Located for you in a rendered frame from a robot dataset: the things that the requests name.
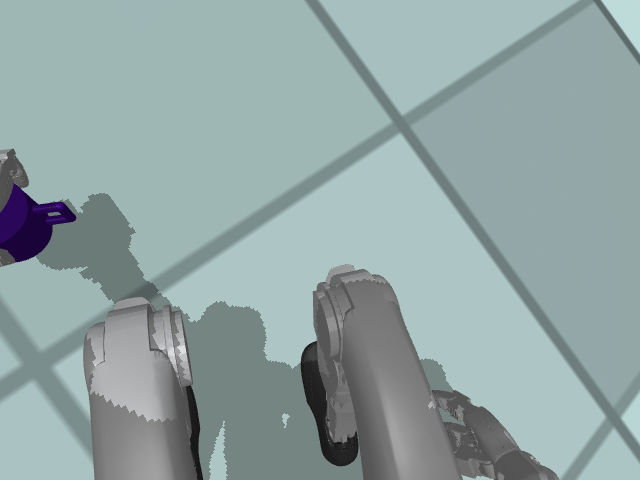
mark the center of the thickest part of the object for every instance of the mug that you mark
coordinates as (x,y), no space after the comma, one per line
(26,227)

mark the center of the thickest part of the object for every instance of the left robot foot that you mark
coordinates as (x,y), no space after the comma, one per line
(194,439)

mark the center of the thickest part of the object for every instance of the left robot hand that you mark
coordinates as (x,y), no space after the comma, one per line
(11,171)

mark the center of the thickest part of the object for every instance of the right robot arm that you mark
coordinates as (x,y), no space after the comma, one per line
(520,465)

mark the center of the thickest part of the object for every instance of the right robot hand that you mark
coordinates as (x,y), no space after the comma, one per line
(481,442)

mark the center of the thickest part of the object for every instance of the right robot foot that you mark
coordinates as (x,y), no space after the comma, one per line
(339,454)

